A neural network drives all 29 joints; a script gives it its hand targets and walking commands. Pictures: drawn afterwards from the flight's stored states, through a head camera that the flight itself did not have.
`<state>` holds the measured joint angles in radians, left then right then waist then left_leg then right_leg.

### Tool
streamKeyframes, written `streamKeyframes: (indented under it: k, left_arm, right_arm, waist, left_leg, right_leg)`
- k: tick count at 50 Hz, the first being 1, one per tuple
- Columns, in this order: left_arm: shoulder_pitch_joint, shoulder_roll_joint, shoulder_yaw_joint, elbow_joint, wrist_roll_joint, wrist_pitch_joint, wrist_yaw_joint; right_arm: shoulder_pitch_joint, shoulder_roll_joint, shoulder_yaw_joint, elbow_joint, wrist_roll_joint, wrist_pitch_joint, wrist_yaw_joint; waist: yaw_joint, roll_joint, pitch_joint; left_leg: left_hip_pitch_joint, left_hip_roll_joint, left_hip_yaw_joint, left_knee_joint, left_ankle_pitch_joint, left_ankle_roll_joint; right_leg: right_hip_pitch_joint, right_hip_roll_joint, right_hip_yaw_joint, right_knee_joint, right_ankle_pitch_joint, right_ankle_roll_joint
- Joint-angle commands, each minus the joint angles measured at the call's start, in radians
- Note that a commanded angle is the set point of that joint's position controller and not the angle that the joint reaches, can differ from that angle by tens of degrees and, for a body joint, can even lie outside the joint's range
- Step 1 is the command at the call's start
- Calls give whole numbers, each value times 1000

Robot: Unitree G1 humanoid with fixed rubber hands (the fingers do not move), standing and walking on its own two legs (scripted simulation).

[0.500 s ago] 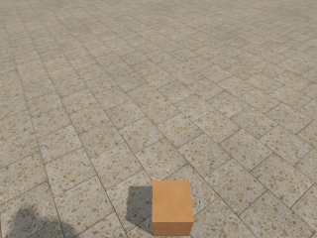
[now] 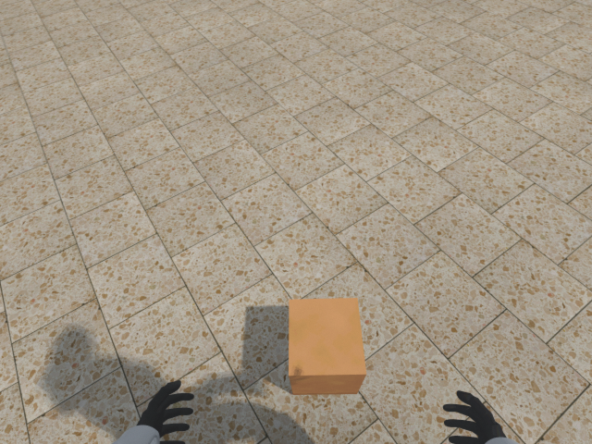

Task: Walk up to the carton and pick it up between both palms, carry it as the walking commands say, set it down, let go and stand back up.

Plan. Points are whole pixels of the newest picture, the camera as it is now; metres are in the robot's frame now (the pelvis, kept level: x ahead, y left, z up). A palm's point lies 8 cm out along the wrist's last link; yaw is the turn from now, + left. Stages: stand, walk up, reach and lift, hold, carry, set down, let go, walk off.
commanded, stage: reach and lift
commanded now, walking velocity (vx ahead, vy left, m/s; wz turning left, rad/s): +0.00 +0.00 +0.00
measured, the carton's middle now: (324, 348) +0.44 -0.02 -0.64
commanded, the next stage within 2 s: none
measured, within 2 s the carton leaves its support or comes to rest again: neither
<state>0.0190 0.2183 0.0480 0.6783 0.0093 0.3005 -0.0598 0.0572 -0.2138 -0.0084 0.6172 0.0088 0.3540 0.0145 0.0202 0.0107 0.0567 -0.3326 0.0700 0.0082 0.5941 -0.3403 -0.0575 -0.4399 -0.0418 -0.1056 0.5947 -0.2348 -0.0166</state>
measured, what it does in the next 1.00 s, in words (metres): lowers itself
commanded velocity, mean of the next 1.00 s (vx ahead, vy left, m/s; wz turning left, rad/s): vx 0.00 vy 0.00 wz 0.00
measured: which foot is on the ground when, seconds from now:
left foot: down 0.00-1.00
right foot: down 0.00-1.00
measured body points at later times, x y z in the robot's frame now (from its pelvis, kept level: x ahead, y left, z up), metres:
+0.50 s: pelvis -0.05 +0.00 -0.05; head +0.13 -0.01 +0.36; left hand +0.26 +0.24 -0.16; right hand +0.28 -0.20 -0.17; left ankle -0.03 +0.16 -0.73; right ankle +0.04 -0.11 -0.73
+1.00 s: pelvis -0.06 +0.00 -0.08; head +0.24 -0.02 +0.26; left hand +0.41 +0.21 -0.20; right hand +0.43 -0.19 -0.22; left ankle -0.03 +0.16 -0.73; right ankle +0.04 -0.11 -0.73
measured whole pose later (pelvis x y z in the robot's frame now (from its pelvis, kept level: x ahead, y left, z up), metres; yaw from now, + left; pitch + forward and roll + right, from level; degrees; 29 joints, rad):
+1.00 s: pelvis -0.06 +0.00 -0.08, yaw +1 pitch +43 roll +2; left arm -0.87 0.21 0.25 0.72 -0.04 0.14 0.05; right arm -0.96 -0.24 -0.20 0.81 -0.03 0.18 -0.03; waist 0.02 0.02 -0.04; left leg -1.36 0.05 0.01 0.92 -0.31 -0.06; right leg -1.45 -0.07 -0.07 0.86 -0.16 -0.03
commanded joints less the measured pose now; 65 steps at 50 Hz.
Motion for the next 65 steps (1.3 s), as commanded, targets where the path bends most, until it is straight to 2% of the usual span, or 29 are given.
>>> streamKeyframes:
  k: [1,2,4,5,8,9,12,14,17,18,19,24,27,28,29,31,37,38,42,45,46,48,50,52,57,60,61,64,65]
  left_arm:
    - [-22,58,60,-135,26,-102,2]
    - [-63,37,58,-151,2,-126,4]
    - [-99,37,66,-163,4,-152,23]
    - [-127,41,79,-177,2,-168,27]
    - [-186,24,69,-212,-37,-177,44]
    - [-151,26,86,-174,-24,-165,50]
    - [-237,27,90,-201,-51,-158,52]
    - [-245,33,101,-151,-41,-131,57]
    - [-394,33,92,-200,-74,-111,63]
    - [-424,47,117,-177,-55,-108,68]
    - [-439,46,105,-148,-65,-96,74]
    - [-546,28,148,-92,-59,-97,89]
    - [-616,15,156,-61,-65,-112,88]
    - [-653,26,171,-80,-67,-121,90]
    - [-658,16,172,-57,-70,-132,93]
    - [-683,15,186,-29,-68,-156,90]
    - [-817,42,216,-48,-67,-208,97]
    - [-835,39,210,-59,-74,-207,98]
    - [-926,39,224,-55,-86,-204,103]
    - [-1046,47,222,-69,-88,-195,116]
    - [-1008,41,246,-2,-82,-185,117]
    - [-1120,44,253,-35,-83,-193,126]
    - [-1176,50,278,-25,-62,-199,131]
    - [-1177,58,288,2,-35,-188,142]
    - [-1301,7,308,-26,7,-177,140]
    - [-1348,-1,310,-54,9,-186,133]
    - [-1364,12,331,-66,11,-189,134]
    - [-1330,-23,324,-75,25,-196,125]
    - [-1312,-25,344,-88,26,-199,127]
  right_arm:
    - [-51,-33,-90,-138,-20,-108,8]
    - [-87,-42,-95,-142,-23,-129,8]
    - [-100,-69,-120,-111,-28,-158,6]
    - [-147,-71,-126,-132,-23,-172,3]
    - [-206,-115,-142,-136,-21,-182,-3]
    - [-188,-110,-142,-115,-22,-176,-4]
    - [-291,-97,-133,-142,-8,-166,-7]
    - [-325,-110,-156,-117,-18,-145,-16]
    - [-472,-129,-146,-100,7,-119,-18]
    - [-507,-117,-155,-91,8,-116,-21]
    - [-512,-118,-163,-42,0,-105,-19]
    - [-666,-124,-169,33,-9,-111,-22]
    - [-725,-123,-187,68,-19,-130,-31]
    - [-768,-115,-181,67,-12,-139,-32]
    - [-771,-129,-200,86,-24,-153,-35]
    - [-835,-126,-199,63,-28,-181,-44]
    - [-963,-141,-209,62,-19,-222,-50]
    - [-984,-158,-231,42,-35,-224,-54]
    - [-1095,-160,-246,37,-42,-221,-52]
    - [-1200,-217,-302,64,-82,-223,-50]
    - [-1207,-193,-285,108,-79,-212,-45]
    - [-1303,-213,-319,91,-95,-224,-43]
    - [-1348,-209,-313,123,-89,-227,-37]
    - [-1355,-208,-330,168,-103,-222,-36]
    - [-1476,-223,-371,189,-137,-220,-14]
    - [-1546,-213,-380,129,-151,-228,-2]
    - [-1555,-211,-384,119,-162,-230,-2]
    - [-1479,-182,-416,137,-183,-238,5]
    - [-1481,-156,-406,125,-174,-236,8]
  waist:
    - [11,13,-281]
    - [-15,-45,-327]
    - [-45,12,-414]
    - [-22,20,-446]
    - [-52,-31,-535]
    - [-29,0,-550]
    - [-11,-6,-562]
    - [-16,-21,-545]
    - [-32,-21,-558]
    - [-5,7,-522]
    - [-30,12,-502]
    - [-9,11,-580]
    - [-38,-11,-624]
    - [-28,-11,-674]
    - [-54,-29,-702]
    - [-33,-47,-762]
    - [-38,-52,-981]
    - [-72,-69,-1046]
    - [-69,-76,-1096]
    - [-97,-54,-1123]
    - [-70,-77,-1077]
    - [-86,-77,-1115]
    - [-59,-54,-1111]
    - [-66,-74,-1136]
    - [-71,-25,-1111]
    - [-53,-24,-1216]
    - [-60,-73,-1237]
    - [-85,-49,-1252]
    - [-49,-58,-1241]
  left_leg:
    - [-397,-103,1,77,277,70]
    - [-433,-96,-13,101,280,66]
    - [-456,-105,-11,143,303,49]
    - [-469,-106,1,162,290,50]
    - [-521,-110,4,187,256,53]
    - [-531,-114,11,192,265,48]
    - [-582,-118,20,206,181,56]
    - [-612,-121,28,191,105,54]
    - [-645,-110,36,202,-14,54]
    - [-658,-111,36,196,-29,53]
    - [-656,-117,44,185,-46,50]
    - [-725,-120,46,230,30,32]
    - [-764,-127,49,250,85,23]
    - [-767,-131,44,258,115,27]
    - [-795,-132,40,269,161,21]
    - [-847,-143,40,275,188,18]
    - [-992,-162,38,277,263,8]
    - [-987,-168,38,285,280,9]
    - [-1028,-173,39,287,293,9]
    - [-1024,-171,30,294,289,-3]
    - [-1070,-169,41,288,267,1]
    - [-1054,-166,30,302,273,3]
    - [-1094,-167,38,306,271,0]
    - [-1090,-164,34,297,289,2]
    - [-1069,-165,39,294,258,-7]
    - [-1080,-170,50,309,310,-5]
    - [-1091,-174,49,307,314,1]
    - [-1155,-181,49,309,345,-8]
    - [-1144,-179,50,309,368,-2]
  right_leg:
    - [264,39,159,125,444,37]
    - [248,34,165,159,477,35]
    - [224,34,164,208,499,29]
    - [209,42,157,223,450,33]
    - [157,50,158,251,410,27]
    - [139,51,157,253,400,22]
    - [77,52,163,253,288,23]
    - [55,61,148,242,206,25]
    - [4,55,144,242,62,21]
    - [-20,50,151,235,28,21]
    - [-38,61,132,238,11,20]
    - [-92,63,142,269,78,13]
    - [-92,65,145,276,162,20]
    - [-89,64,140,294,196,19]
    - [-92,66,146,307,273,17]
    - [-53,68,153,327,348,23]
    - [79,65,195,367,580,15]
    - [107,71,187,376,627,12]
    - [101,72,188,393,664,16]
    - [60,79,180,406,637,5]
    - [53,76,179,404,632,8]
    - [37,73,181,415,623,5]
    - [32,64,197,420,652,4]
    - [51,67,190,430,693,10]
    - [-3,70,186,408,600,2]
    - [60,70,195,424,689,2]
    - [75,70,194,432,714,7]
    - [119,64,196,453,828,-2]
    - [107,62,204,451,835,-2]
